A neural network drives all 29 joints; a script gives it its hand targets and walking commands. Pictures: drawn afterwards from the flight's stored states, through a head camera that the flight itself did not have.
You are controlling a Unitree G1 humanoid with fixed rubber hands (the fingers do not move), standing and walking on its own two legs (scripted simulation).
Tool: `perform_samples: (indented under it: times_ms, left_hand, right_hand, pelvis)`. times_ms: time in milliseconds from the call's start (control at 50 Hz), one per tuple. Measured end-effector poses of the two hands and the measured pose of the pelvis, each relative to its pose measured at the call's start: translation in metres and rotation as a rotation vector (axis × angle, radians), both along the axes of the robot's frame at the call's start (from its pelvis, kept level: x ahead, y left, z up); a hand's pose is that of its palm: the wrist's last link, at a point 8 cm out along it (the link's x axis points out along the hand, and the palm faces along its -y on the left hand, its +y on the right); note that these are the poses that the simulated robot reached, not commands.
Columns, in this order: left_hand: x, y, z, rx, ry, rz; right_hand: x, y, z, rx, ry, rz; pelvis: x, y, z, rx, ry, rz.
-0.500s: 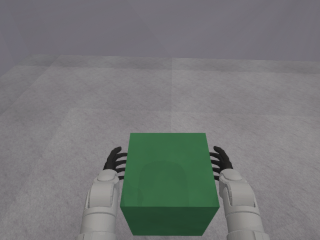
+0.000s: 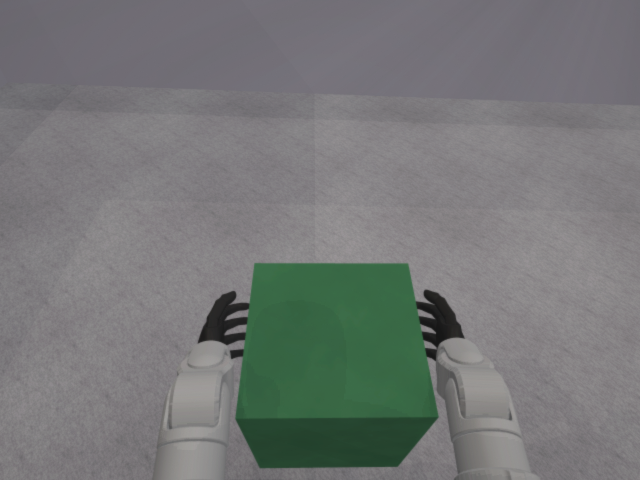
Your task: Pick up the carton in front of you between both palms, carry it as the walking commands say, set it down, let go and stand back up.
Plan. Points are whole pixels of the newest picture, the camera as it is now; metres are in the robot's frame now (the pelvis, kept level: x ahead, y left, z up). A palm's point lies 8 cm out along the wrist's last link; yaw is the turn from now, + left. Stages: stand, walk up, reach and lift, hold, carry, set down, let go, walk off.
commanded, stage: hold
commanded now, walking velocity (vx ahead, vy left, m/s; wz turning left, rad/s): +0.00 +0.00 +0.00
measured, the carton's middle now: (330, 371) +0.29 +0.01 -0.05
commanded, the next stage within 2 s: set down in 0.60 s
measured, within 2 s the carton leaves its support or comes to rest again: neither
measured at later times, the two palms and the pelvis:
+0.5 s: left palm (210, 345) +0.28 +0.16 +0.02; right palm (444, 355) +0.27 -0.13 +0.03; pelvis +0.00 +0.03 +0.00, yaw -3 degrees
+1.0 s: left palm (221, 340) +0.32 +0.17 -0.04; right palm (423, 346) +0.32 -0.13 -0.03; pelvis -0.02 +0.02 -0.02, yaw -3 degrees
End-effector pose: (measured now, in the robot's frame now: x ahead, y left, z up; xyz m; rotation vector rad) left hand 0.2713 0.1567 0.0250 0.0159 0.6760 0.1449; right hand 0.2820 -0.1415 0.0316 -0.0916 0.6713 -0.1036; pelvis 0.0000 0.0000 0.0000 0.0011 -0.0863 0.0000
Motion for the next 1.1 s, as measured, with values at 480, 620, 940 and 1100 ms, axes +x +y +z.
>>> perform_samples:
  times_ms: [480, 620, 940, 1100]
  left_hand:
    - [0.008, 0.007, -0.003, -0.010, -0.009, -0.064]
    - [0.010, 0.008, -0.001, -0.011, -0.009, -0.071]
    - [0.046, 0.008, -0.045, -0.079, 0.029, -0.034]
    - [0.058, 0.016, -0.123, -0.029, 0.027, -0.024]
  right_hand:
    - [-0.012, 0.007, 0.000, -0.003, -0.010, -0.070]
    - [-0.012, 0.008, 0.002, -0.003, -0.009, -0.078]
    - [0.024, 0.009, -0.037, 0.000, 0.028, -0.100]
    - [0.048, 0.016, -0.117, -0.015, 0.028, -0.042]
  pelvis:
    - [-0.002, 0.025, 0.002, 0.000, -0.027, -0.049]
    - [-0.002, 0.029, 0.002, -0.002, -0.027, -0.052]
    - [-0.017, 0.024, -0.014, 0.001, 0.054, -0.058]
    - [-0.034, 0.019, -0.043, -0.008, 0.286, -0.045]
